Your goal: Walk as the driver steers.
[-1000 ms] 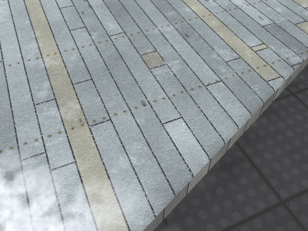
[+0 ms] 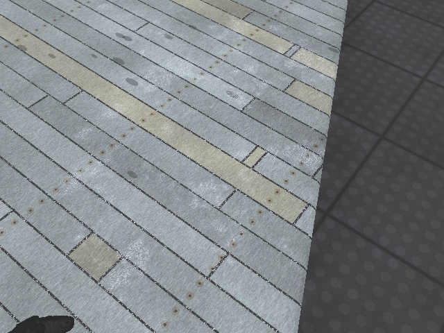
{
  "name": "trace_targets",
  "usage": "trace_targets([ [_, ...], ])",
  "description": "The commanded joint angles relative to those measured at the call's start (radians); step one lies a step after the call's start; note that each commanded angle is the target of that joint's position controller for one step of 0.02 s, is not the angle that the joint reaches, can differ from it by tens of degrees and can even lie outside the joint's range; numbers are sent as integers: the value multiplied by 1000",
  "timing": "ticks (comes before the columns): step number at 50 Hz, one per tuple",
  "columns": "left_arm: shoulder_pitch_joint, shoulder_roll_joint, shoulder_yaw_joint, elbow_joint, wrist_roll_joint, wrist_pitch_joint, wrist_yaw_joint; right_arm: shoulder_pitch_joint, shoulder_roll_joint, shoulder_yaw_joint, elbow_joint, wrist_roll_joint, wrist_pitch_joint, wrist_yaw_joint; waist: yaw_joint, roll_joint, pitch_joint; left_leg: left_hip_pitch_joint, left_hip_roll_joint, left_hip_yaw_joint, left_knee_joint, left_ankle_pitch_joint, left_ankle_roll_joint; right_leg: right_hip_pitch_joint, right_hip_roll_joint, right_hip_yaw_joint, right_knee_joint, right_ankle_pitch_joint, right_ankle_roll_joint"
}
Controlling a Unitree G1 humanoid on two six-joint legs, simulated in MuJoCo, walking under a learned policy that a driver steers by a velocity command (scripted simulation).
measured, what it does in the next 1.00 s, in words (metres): climbs, turning left: right foot, then left foot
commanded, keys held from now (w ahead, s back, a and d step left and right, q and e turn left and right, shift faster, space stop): shift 0.14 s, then q+shift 0.42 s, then w+q+shift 0.10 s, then w+e+shift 0.34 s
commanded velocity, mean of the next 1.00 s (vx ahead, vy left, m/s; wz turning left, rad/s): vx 0.26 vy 0.00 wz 0.20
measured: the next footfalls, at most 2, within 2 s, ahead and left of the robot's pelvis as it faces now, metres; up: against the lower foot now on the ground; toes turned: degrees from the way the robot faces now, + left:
right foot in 0.20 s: +0.12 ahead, -0.08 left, +0.00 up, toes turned -2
left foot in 0.72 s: +0.03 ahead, +0.14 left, +0.00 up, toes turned +26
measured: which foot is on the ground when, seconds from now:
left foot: down 0.00-0.20, up 0.22-0.70, down 0.72-1.00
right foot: up 0.00-0.18, down 0.20-0.70, up 0.72-1.00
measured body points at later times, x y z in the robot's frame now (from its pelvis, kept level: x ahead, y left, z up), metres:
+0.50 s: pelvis +0.05 +0.01 +0.03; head +0.07 -0.01 +0.48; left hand +0.18 +0.27 -0.04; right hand +0.19 -0.26 -0.09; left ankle +0.00 +0.13 -0.61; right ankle +0.08 -0.08 -0.71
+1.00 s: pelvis +0.15 +0.13 +0.03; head +0.15 +0.16 +0.48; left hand +0.19 +0.42 -0.10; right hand +0.25 -0.12 -0.08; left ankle -0.01 +0.13 -0.71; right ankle +0.31 +0.03 -0.61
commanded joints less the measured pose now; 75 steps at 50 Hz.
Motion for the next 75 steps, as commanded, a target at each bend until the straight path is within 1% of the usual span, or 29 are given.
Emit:
trace_targets([
  [1, 106, 9, -11, -28, -8, 10, -13, 17, -98, -25, -49, -1, -9, 3, 47, 143, -171, 231, 172, -214, -313, 348, 187, -4, 15, -52, -125, -9, 27],
  [6, 41, -23, -39, -51, -26, 6, -42, -14, -122, -34, -79, -2, 27, -6, 6, 219, -172, 174, 165, -153, -332, 61, 157, 209, -4, -98, -535, -17, 6],
  [9, 140, -90, -62, 7, -41, -19, -34, 17, -107, -26, -43, 20, 66, -9, 18, 136, -160, 88, 117, -168, -260, -108, 102, 550, 6, -160, -1019, 133, -25],
  [10, 126, -77, -74, -3, -14, -47, -36, 92, -18, 5, -25, 7, 57, 7, 0, -14, -179, -54, 54, -125, -155, -181, 26, 728, -165, 99, -1063, 108, -37],
  [11, 134, 43, -49, -42, -1, -58, -10, 60, -29, 7, -63, 39, 62, 9, 39, -228, -158, -72, -50, -100, -69, -299, -28, 536, -449, 382, -1155, 142, -138],
  [12, 163, 55, -38, -19, 10, -61, 8, -1, -131, -26, -51, 38, 71, 7, 64, -114, -89, -25, -47, -180, 100, -285, -29, 462, -439, 378, -1161, 194, -186],
  [14, 90, 35, -50, -20, 0, -65, 23, 29, -152, -48, -17, 38, 68, 19, -14, -52, -74, -63, -62, -198, 277, -219, -34, 479, -388, 234, -1127, 272, -221],
  [17, 52, -9, -59, -44, -20, -71, 31, 70, -165, -72, 24, 17, 73, 28, -36, -53, -114, -91, -64, -161, 464, -138, -78, 539, -326, 61, -1099, 409, -208],
  [21, 80, -19, -50, -43, -7, -73, 38, 19, -142, -78, 4, 25, 95, 49, -5, -76, -117, -146, -54, -127, 527, -81, -132, 579, -334, -49, -1087, 428, -238],
  [28, 102, 42, -19, -31, 12, -79, 25, -112, -108, -60, -92, 18, 110, 87, 32, -136, -121, -46, 10, -80, 188, -127, -110, 587, -404, -154, -1048, 355, -232],
  [31, 117, 118, 9, -21, 18, -80, 3, -114, -171, -72, -118, 19, 103, 109, 34, -185, -155, 86, -10, -9, 72, -208, -47, 504, -438, -134, -1152, -233, -179],
  [34, 31, 136, 11, -21, 3, -67, -4, 18, -168, -72, -68, 20, 86, 132, -68, -72, -97, 390, -50, 45, -138, -143, 38, 254, -401, -210, -1115, -436, -94],
  [35, 4, 92, 0, -16, 11, -55, -11, 215, -164, -71, 24, 12, 65, 119, -147, 94, -83, 581, -106, 31, -240, -181, 70, 106, -294, -290, -896, -475, -59],
  [36, -23, -41, -41, -26, 11, -44, -34, 336, -184, -69, 67, 4, 42, 102, -204, 399, -29, 648, 88, -295, -392, -402, 110, -123, -167, -353, -406, -450, -36],
  [37, -64, -63, -51, -94, 9, -46, -48, 214, -241, -62, -20, 16, 30, 71, -148, 385, 32, 535, 273, -670, -584, -606, 179, -334, -102, -198, -277, -249, -10],
  [38, -149, 11, -33, -124, -4, -59, -63, 147, -235, -67, -33, 24, 32, 50, -147, 245, 67, 473, 303, -684, -664, -641, 194, -356, -149, -96, -247, -71, -8],
  [40, -13, 66, -14, -35, -16, -83, -80, 66, -214, -52, -44, 18, -1, 42, -57, 181, 17, 497, 243, -514, -649, -429, 130, -281, -128, -18, -243, 113, 0],
  [43, 95, 85, 8, 52, -23, -74, -88, 91, -195, -39, -13, 11, -62, 33, -21, 119, 35, 482, 179, -266, -663, -201, 4, -225, -62, 50, -182, 229, -14],
  [53, -72, -3, -41, 53, -16, -57, -106, 291, -111, -7, 153, 13, -89, 25, -65, 79, 115, 660, 101, 92, -660, 569, -81, -307, -44, -215, -403, 260, -107],
  [57, 26, 35, -51, 45, -28, -51, -102, 262, -198, -15, 184, 12, -83, -22, 52, 177, -8, 647, 140, 164, -415, 1583, -120, 116, 54, -363, -601, 225, -195],
  [59, 358, 120, -14, 142, -29, -48, -82, 153, -269, -40, 150, -3, -62, -38, 232, 187, -144, 572, 175, 127, -12, 1708, -107, 438, 90, -297, -621, 111, -251],
  [60, 602, 181, 20, 209, -34, -58, -65, 40, -313, -57, 115, 0, -54, -28, 373, 152, -203, 378, 133, 105, 409, 1468, -85, 697, 42, -154, -739, 77, -333],
  [61, 562, 191, 29, 243, -56, -65, -41, -50, -167, -25, 96, 5, -61, 9, 312, -64, -135, 19, -66, 63, 806, 186, -43, 853, -42, -16, -770, 88, -368],
  [62, 397, 252, 36, 200, -24, -58, -38, -45, -54, 9, -22, 13, -89, 17, 148, -157, -163, -342, -164, -105, 1075, -184, -81, 971, -213, 478, -830, 145, -515],
  [63, 417, 240, 40, 176, -22, -62, -28, -67, -109, 17, -85, 14, -118, 34, 163, -64, -230, -477, -127, -272, 1041, -138, -85, 1017, -320, 743, -1042, -62, -578],
  [65, 362, 115, 10, 196, -10, -76, -10, -46, -161, 15, -63, -6, -136, 49, 44, 157, -33, -398, -28, -260, 796, -58, -55, 703, -283, 640, -1189, -170, -462],
  [68, 264, 71, -28, 191, -14, -136, -3, 8, -114, 39, -36, -39, -53, 66, -71, 161, 94, -227, 74, -190, 575, -43, -76, 286, -175, 356, -1255, -119, -370],
  [72, 314, 94, -22, 209, -32, -193, -33, -193, -94, 53, -87, 14, -43, 90, 31, 50, 127, -101, 117, -94, 84, 318, -30, 259, -75, 70, -1333, 225, -271],
  [75, 391, 126, -18, 241, -38, -210, -34, -280, -79, 51, -85, 29, -50, 104, 103, 28, 101, -80, 66, -26, -126, 505, 39, 515, -134, -9, -1393, 492, -214],
])
Velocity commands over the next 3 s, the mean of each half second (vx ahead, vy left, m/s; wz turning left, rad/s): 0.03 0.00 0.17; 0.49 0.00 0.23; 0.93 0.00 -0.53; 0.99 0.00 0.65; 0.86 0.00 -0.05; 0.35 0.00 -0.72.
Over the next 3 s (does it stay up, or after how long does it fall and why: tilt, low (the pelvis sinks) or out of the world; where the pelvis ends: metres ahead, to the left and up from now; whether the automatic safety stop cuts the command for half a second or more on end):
stays up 1.70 0.48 0.02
